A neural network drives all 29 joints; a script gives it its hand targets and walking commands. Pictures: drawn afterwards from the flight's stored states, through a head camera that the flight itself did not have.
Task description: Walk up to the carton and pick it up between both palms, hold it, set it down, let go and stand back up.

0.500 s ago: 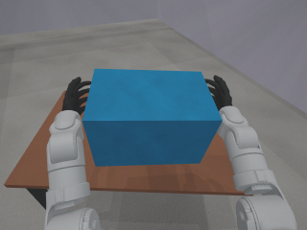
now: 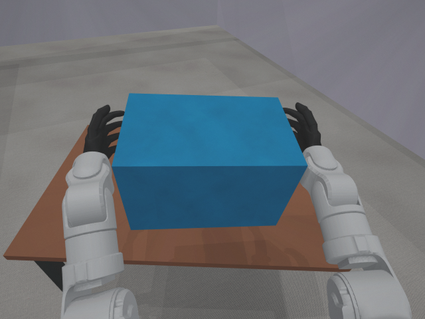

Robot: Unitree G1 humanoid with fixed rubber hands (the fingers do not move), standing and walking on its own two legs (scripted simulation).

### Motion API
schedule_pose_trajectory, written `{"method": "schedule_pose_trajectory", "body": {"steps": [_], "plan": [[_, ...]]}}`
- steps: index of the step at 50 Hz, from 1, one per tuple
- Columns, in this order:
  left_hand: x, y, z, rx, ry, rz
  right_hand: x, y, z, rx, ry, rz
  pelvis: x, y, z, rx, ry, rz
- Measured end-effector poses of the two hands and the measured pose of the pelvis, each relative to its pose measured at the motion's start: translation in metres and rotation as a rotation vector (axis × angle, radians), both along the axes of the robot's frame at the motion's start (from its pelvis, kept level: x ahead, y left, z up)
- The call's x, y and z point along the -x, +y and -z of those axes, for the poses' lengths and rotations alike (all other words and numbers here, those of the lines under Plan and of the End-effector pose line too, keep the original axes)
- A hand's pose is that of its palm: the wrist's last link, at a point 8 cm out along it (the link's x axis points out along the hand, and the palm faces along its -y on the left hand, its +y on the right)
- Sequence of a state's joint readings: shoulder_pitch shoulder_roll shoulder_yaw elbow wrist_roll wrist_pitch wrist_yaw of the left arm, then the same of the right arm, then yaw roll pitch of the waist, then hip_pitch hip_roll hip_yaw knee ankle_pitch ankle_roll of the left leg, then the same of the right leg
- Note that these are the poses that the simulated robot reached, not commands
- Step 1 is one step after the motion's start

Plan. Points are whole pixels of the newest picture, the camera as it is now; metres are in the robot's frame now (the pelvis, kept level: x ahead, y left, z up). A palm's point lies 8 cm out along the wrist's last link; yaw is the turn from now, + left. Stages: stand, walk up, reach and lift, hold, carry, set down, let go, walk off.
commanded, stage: hold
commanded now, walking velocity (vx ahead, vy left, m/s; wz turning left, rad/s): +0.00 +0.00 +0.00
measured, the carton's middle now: (205, 162) +0.36 +0.00 +0.15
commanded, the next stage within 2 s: none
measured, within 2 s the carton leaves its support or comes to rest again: neither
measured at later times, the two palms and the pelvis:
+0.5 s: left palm (98, 152) +0.35 +0.18 +0.19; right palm (308, 145) +0.35 -0.18 +0.18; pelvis +0.00 +0.00 +0.00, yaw +0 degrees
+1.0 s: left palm (98, 152) +0.35 +0.18 +0.19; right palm (307, 147) +0.35 -0.18 +0.18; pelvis +0.00 +0.00 +0.00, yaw +0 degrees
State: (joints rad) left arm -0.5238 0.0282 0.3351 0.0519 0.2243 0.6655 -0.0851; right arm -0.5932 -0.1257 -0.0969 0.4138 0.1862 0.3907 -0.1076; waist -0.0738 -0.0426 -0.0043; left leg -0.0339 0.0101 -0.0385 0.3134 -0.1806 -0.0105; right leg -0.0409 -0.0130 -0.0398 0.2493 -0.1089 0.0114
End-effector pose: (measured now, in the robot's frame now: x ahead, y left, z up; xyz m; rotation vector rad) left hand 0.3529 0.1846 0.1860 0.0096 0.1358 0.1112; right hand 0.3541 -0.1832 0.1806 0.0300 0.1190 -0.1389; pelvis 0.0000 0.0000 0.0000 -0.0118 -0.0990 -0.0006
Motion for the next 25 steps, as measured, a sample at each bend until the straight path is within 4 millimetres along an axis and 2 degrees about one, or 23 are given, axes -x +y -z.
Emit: {"method": "schedule_pose_trajectory", "body": {"steps": [25], "plan": [[0.0013, -0.0008, -0.0023, 0.001, 0.004, -0.002, 0.0010, -0.0009, -0.0020, -0.004, 0.003, 0.001, 0.0006, -0.0015, 0.0000, 0.000, 0.001, -0.001]]}}
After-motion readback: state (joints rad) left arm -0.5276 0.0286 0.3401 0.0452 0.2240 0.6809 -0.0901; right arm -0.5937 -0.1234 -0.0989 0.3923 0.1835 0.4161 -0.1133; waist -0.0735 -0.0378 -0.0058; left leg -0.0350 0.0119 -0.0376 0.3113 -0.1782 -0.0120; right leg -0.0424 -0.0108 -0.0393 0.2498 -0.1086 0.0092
